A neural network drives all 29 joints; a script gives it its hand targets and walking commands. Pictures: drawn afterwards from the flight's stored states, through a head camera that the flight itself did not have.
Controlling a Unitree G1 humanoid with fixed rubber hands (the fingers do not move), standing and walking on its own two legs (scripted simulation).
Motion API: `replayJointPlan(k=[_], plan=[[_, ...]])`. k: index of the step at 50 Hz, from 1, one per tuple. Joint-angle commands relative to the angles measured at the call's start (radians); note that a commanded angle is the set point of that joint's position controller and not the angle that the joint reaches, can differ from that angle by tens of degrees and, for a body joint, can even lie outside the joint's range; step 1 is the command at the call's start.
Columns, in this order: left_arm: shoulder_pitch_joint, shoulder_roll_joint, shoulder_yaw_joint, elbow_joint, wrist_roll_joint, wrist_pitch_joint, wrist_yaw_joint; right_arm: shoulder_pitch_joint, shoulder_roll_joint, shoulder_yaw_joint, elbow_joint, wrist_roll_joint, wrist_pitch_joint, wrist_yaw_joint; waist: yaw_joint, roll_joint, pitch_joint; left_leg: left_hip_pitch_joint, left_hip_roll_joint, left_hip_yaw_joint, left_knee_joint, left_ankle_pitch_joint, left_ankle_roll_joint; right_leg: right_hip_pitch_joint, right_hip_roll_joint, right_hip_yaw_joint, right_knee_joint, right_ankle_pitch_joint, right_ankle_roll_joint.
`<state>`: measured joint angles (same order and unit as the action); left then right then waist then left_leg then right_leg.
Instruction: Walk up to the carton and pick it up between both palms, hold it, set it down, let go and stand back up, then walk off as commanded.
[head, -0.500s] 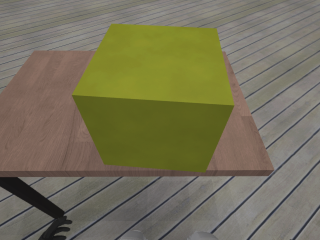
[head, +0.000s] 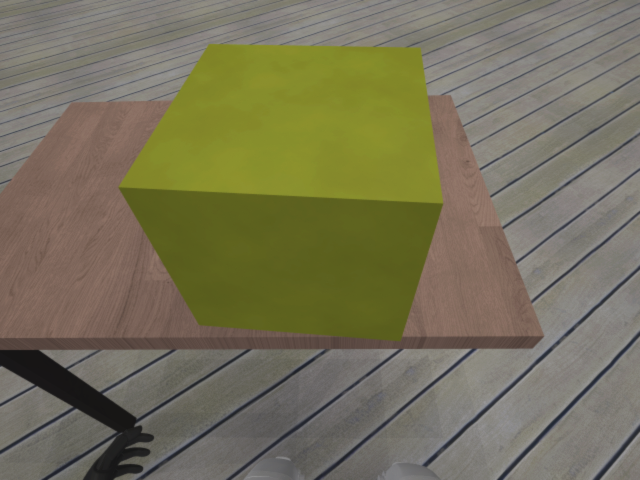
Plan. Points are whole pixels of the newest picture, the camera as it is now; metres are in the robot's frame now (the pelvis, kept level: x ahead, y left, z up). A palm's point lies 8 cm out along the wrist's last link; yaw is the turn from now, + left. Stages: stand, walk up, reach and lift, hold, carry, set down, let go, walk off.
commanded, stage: walk up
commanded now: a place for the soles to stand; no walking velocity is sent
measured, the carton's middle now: (304, 192) +0.46 +0.06 +0.10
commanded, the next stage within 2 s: reach and lift in 2.00 s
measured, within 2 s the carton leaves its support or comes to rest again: neither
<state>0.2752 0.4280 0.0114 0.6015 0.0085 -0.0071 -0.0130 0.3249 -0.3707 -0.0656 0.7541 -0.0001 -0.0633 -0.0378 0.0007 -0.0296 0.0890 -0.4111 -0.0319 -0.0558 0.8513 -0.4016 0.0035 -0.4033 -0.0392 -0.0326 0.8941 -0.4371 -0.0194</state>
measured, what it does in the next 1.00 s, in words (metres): stands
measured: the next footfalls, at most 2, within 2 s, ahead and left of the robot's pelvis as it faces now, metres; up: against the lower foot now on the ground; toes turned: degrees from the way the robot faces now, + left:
none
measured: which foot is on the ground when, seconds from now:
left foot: down 0.00-1.00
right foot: down 0.00-1.00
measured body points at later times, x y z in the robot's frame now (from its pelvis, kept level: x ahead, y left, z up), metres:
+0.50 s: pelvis +0.00 +0.01 +0.00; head +0.02 +0.01 +0.45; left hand +0.14 +0.31 -0.08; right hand +0.09 -0.31 -0.09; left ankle +0.04 +0.14 -0.70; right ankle +0.03 -0.11 -0.69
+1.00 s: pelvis +0.00 -0.01 +0.00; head +0.01 +0.00 +0.45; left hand +0.13 +0.31 -0.07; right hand +0.08 -0.32 -0.10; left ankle +0.03 +0.14 -0.69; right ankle +0.03 -0.11 -0.70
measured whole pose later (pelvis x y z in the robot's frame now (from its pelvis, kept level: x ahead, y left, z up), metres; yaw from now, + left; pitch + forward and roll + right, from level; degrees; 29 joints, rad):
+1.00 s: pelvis +0.00 -0.01 +0.00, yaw +2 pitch -3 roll +2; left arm 0.23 0.44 0.01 0.60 0.01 0.00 -0.01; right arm 0.32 -0.37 -0.07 0.76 0.00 -0.08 -0.04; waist 0.00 -0.04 0.09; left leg -0.41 -0.03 -0.05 0.87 -0.44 0.00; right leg -0.40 -0.04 -0.04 0.90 -0.44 -0.03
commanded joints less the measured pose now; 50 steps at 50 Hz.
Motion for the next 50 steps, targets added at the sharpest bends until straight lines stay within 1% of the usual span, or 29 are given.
replayJointPlan(k=[1, 3, 4, 6, 8, 10, 13, 14, 16, 18, 19, 20, 21, 22, 25, 28, 30, 31, 32, 35, 37, 38, 40, 43, 45, 46, 47, 49, 50], plan=[[-0.032, 0.275, 0.119, 0.017, 0.024, -0.037, 0.015, 0.017, -0.261, -0.035, -0.048, -0.013, -0.021, -0.007, 0.018, -0.086, -0.061, -0.120, 0.010, 0.024, 0.077, -0.162, 0.039, 0.146, -0.321, 0.388, -0.413, 0.150, -0.245], [-0.084, 0.235, 0.102, 0.022, 0.020, -0.033, 0.010, 0.052, -0.228, -0.030, -0.032, -0.020, -0.037, -0.006, -0.017, -0.155, -0.087, 0.049, 0.031, 0.039, -0.160, 0.050, 0.064, 0.079, -0.222, 0.200, -0.291, 0.294, -0.167], [-0.129, 0.197, 0.087, -0.003, 0.022, -0.029, 0.009, 0.114, -0.265, -0.046, -0.023, -0.030, -0.047, -0.010, -0.048, -0.019, -0.093, 0.146, 0.061, -0.106, -0.170, 0.255, 0.104, -0.015, -0.157, 0.150, -0.151, 0.411, -0.109], [-0.119, 0.168, 0.097, -0.017, 0.008, -0.013, 0.014, 0.079, -0.347, -0.067, -0.041, -0.027, -0.047, -0.013, -0.015, 0.084, -0.089, 0.134, 0.263, -0.537, -0.283, 0.328, 0.252, -0.105, -0.010, 0.070, 0.038, 0.080, -0.018], [-0.068, 0.180, 0.108, -0.009, 0.001, -0.008, 0.017, 0.033, -0.348, -0.067, -0.048, -0.030, -0.039, -0.015, 0.009, 0.063, -0.092, 0.100, 0.283, -0.547, -0.295, 0.267, 0.285, -0.067, 0.007, 0.093, -0.014, -0.166, -0.028], [-0.027, 0.183, 0.105, 0.025, 0.016, -0.015, 0.013, -0.052, -0.311, -0.048, -0.061, -0.032, -0.023, -0.012, 0.052, 0.123, -0.038, -0.104, 0.221, -0.445, -0.298, 0.093, 0.208, 0.091, -0.013, 0.107, -0.146, -0.053, -0.053], [0.023, 0.279, 0.118, 0.027, 0.039, -0.039, 0.011, -0.070, -0.223, -0.025, -0.068, -0.011, -0.021, -0.012, 0.071, -0.131, -0.032, -0.211, -0.051, -0.018, 0.094, -0.018, 0.042, 0.131, -0.285, 0.461, -0.512, -0.175, -0.207], [0.007, 0.288, 0.129, 0.041, 0.032, -0.037, 0.006, -0.053, -0.246, -0.037, -0.064, -0.019, -0.013, -0.015, 0.051, -0.108, -0.013, -0.226, -0.016, 0.023, 0.145, -0.186, 0.038, 0.131, -0.348, 0.494, -0.535, -0.116, -0.228], [-0.076, 0.277, 0.127, 0.015, 0.030, -0.033, 0.008, 0.014, -0.260, -0.045, -0.043, -0.013, -0.015, -0.009, 0.012, -0.109, 0.023, -0.139, 0.022, 0.029, 0.143, -0.178, 0.041, 0.061, -0.348, 0.419, -0.504, -0.022, -0.246], [-0.119, 0.244, 0.109, 0.003, 0.025, -0.024, 0.006, 0.093, -0.249, -0.037, -0.026, -0.019, -0.040, -0.005, -0.034, -0.093, -0.021, 0.020, 0.023, 0.050, -0.146, 0.005, 0.075, 0.029, -0.218, 0.215, -0.326, 0.139, -0.164], [-0.140, 0.210, 0.103, -0.007, 0.017, -0.024, 0.006, 0.119, -0.261, -0.044, -0.015, -0.021, -0.047, -0.009, -0.042, -0.047, -0.082, 0.121, 0.044, -0.044, -0.163, 0.203, 0.085, -0.004, -0.159, 0.157, -0.219, 0.224, -0.124], [-0.113, 0.163, 0.094, -0.015, 0.011, -0.020, 0.004, 0.119, -0.284, -0.050, -0.026, -0.036, -0.055, -0.012, -0.027, 0.059, -0.134, 0.211, 0.148, -0.272, -0.244, 0.296, 0.134, -0.077, -0.085, 0.082, -0.023, 0.260, -0.070], [-0.125, 0.149, 0.099, -0.032, 0.007, -0.010, 0.009, 0.083, -0.366, -0.070, -0.039, -0.040, -0.056, -0.012, -0.012, 0.190, -0.077, 0.167, 0.272, -0.552, -0.330, 0.352, 0.221, -0.178, 0.003, 0.064, 0.065, 0.013, -0.010], [-0.130, 0.196, 0.111, -0.024, 0.002, 0.005, 0.010, 0.102, -0.382, -0.073, -0.031, -0.029, -0.056, -0.017, -0.024, 0.155, -0.093, 0.169, 0.328, -0.648, -0.350, 0.321, 0.257, -0.161, 0.006, 0.115, 0.085, -0.242, -0.011], [-0.067, 0.191, 0.109, 0.004, 0.002, -0.001, 0.012, 0.005, -0.361, -0.065, -0.046, -0.033, -0.042, -0.027, 0.026, 0.121, -0.013, 0.034, 0.287, -0.517, -0.330, 0.323, 0.270, -0.097, -0.011, 0.097, 0.041, -0.170, -0.032], [-0.027, 0.187, 0.111, 0.020, 0.022, -0.025, 0.013, -0.084, -0.278, -0.037, -0.076, -0.026, -0.032, -0.014, 0.066, 0.078, -0.056, -0.117, 0.142, -0.285, -0.167, 0.317, 0.130, 0.160, -0.046, 0.134, -0.248, 0.086, -0.073], [-0.031, 0.265, 0.126, 0.017, 0.032, -0.044, 0.014, -0.034, -0.212, -0.022, -0.057, -0.014, -0.023, -0.012, 0.036, -0.153, -0.074, -0.197, -0.023, -0.014, 0.093, 0.029, 0.040, 0.197, -0.274, 0.440, -0.448, 0.026, -0.197], [-0.018, 0.261, 0.120, 0.033, 0.030, -0.041, 0.007, -0.022, -0.261, -0.038, -0.050, -0.012, -0.018, -0.017, 0.049, -0.102, -0.059, -0.201, -0.021, 0.010, 0.123, -0.234, 0.033, 0.194, -0.355, 0.487, -0.471, 0.075, -0.228], [-0.033, 0.260, 0.116, 0.020, 0.022, -0.041, 0.006, -0.023, -0.253, -0.036, -0.061, -0.014, -0.019, -0.015, 0.038, -0.098, -0.055, -0.150, 0.009, 0.005, 0.110, -0.232, 0.040, 0.163, -0.365, 0.468, -0.461, 0.109, -0.264], [-0.099, 0.236, 0.103, 0.005, 0.020, -0.025, 0.009, 0.054, -0.239, -0.036, -0.031, -0.015, -0.043, -0.010, -0.014, -0.038, -0.081, 0.044, 0.034, 0.011, -0.110, 0.116, 0.081, 0.059, -0.234, 0.228, -0.299, 0.231, -0.169], [-0.126, 0.203, 0.100, -0.002, 0.018, -0.017, 0.006, 0.076, -0.297, -0.056, -0.039, -0.024, -0.049, -0.011, -0.017, 0.002, -0.115, 0.125, 0.137, -0.264, -0.196, 0.278, 0.149, -0.015, -0.078, 0.083, -0.081, 0.251, -0.062], [-0.137, 0.173, 0.094, -0.010, 0.011, -0.009, 0.002, 0.052, -0.341, -0.063, -0.046, -0.032, -0.052, -0.017, -0.002, 0.067, -0.080, 0.091, 0.233, -0.472, -0.292, 0.204, 0.216, -0.095, -0.014, 0.065, 0.013, 0.073, -0.026], [-0.105, 0.193, 0.108, 0.000, 0.008, 0.003, 0.004, 0.021, -0.384, -0.070, -0.045, -0.038, -0.045, -0.018, 0.009, 0.117, -0.020, -0.023, 0.307, -0.594, -0.372, 0.040, 0.284, -0.067, 0.009, 0.095, 0.013, -0.185, -0.031], [-0.040, 0.199, 0.118, 0.014, 0.027, -0.019, -0.005, -0.081, -0.306, -0.045, -0.058, -0.035, -0.027, -0.012, 0.065, 0.065, -0.032, -0.188, 0.156, -0.336, -0.272, -0.069, 0.153, 0.118, -0.054, 0.163, -0.215, -0.139, -0.059], [0.005, 0.270, 0.129, 0.037, 0.035, -0.027, -0.001, -0.081, -0.221, -0.030, -0.073, -0.022, -0.022, -0.011, 0.074, -0.135, -0.008, -0.267, -0.028, -0.047, 0.032, -0.101, 0.053, 0.139, -0.234, 0.446, -0.521, -0.368, -0.161], [-0.024, 0.292, 0.128, 0.038, 0.033, -0.027, -0.002, -0.067, -0.246, -0.037, -0.051, -0.021, -0.019, -0.011, 0.057, -0.136, 0.030, -0.205, -0.029, 0.023, 0.108, -0.157, 0.033, 0.047, -0.337, 0.523, -0.601, -0.400, -0.228], [-0.081, 0.290, 0.126, 0.021, 0.030, -0.025, -0.006, -0.032, -0.270, -0.051, -0.035, -0.020, -0.022, -0.012, 0.033, -0.082, 0.030, -0.134, 0.003, 0.018, 0.150, -0.152, 0.036, -0.016, -0.376, 0.519, -0.612, -0.391, -0.263], [-0.145, 0.262, 0.113, 0.017, 0.025, -0.024, -0.007, 0.027, -0.270, -0.043, -0.014, -0.020, -0.031, -0.002, -0.006, -0.086, 0.040, -0.004, 0.041, 0.035, -0.043, -0.078, 0.037, -0.059, -0.277, 0.347, -0.497, -0.252, -0.204], [-0.123, 0.271, 0.111, 0.032, 0.019, -0.037, 0.007, 0.038, -0.241, -0.049, -0.022, -0.046, -0.019, 0.022, -0.019, -0.003, 0.005, 0.004, 0.010, -0.016, -0.097, -0.040, 0.060, -0.031, -0.241, 0.316, -0.409, -0.221, -0.156]])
